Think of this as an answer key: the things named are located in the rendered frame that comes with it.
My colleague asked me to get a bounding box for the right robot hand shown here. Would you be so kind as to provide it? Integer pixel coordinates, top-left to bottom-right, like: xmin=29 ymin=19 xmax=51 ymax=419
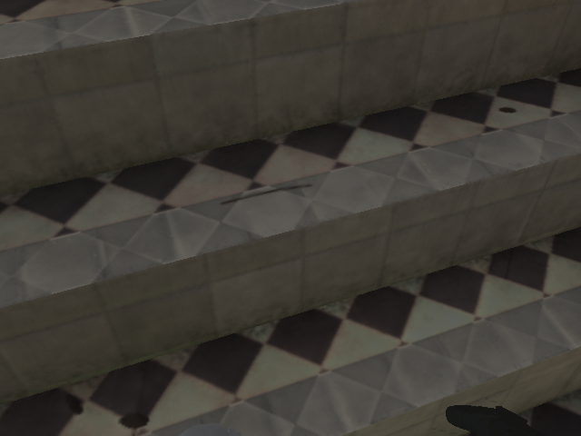
xmin=446 ymin=405 xmax=548 ymax=436

